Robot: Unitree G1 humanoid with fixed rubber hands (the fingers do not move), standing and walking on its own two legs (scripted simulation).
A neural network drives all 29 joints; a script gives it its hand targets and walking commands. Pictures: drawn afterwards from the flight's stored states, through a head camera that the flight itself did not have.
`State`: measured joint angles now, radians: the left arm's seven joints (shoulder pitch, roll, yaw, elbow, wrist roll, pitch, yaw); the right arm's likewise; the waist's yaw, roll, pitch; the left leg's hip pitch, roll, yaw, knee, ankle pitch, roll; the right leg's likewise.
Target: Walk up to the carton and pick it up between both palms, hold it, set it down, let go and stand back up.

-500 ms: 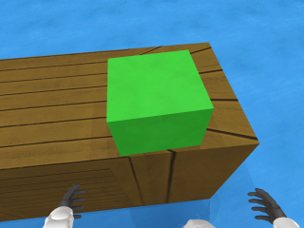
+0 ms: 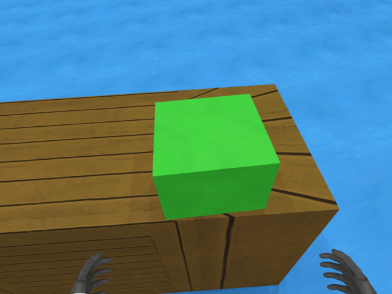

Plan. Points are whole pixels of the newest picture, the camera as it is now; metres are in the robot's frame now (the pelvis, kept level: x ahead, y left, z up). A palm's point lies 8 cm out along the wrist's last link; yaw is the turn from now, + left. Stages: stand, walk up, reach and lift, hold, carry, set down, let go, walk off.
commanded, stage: reach and lift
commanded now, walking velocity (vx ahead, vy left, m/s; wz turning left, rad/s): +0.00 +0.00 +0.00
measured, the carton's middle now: (209, 154) +0.43 +0.00 +0.02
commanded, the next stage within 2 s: none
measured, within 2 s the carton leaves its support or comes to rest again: neither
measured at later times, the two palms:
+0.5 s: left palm (79, 283) +0.16 +0.24 +0.01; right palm (361, 280) +0.16 -0.25 +0.00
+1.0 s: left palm (86, 263) +0.18 +0.22 +0.05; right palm (361, 258) +0.18 -0.24 +0.04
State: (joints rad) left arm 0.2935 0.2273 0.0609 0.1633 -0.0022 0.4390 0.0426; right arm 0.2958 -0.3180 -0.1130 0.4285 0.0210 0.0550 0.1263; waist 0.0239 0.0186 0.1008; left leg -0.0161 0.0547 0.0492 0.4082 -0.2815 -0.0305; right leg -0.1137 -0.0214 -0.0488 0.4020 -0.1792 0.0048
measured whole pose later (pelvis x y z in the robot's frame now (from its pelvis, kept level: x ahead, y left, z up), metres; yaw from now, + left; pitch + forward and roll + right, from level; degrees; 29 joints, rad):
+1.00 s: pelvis +0.01 +0.00 +0.01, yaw -1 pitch -3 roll +0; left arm 0.45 0.17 0.01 -0.25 -0.15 0.17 0.15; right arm 0.47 -0.33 -0.09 -0.09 0.29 0.00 0.11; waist 0.05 0.01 0.04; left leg -0.02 0.06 0.07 0.32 -0.24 -0.03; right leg -0.13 -0.01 -0.03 0.32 -0.13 0.00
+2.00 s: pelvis +0.01 +0.00 +0.01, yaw -2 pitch +1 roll +0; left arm -0.25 0.25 0.21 -0.15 -0.20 0.70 0.08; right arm -0.32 -0.49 -0.03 0.21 0.46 0.33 0.02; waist 0.05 0.02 0.02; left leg -0.11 0.06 0.08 0.32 -0.23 -0.03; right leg -0.21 -0.01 -0.02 0.31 -0.11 0.00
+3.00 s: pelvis +0.01 +0.00 +0.00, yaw +2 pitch +9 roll -1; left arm -0.77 0.29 0.11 0.64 -0.17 0.40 0.07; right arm -0.90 -0.45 0.03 0.98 0.38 0.17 0.04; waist 0.07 0.03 -0.07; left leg -0.31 0.06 0.01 0.39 -0.24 -0.04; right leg -0.35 -0.01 -0.08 0.30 -0.10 0.00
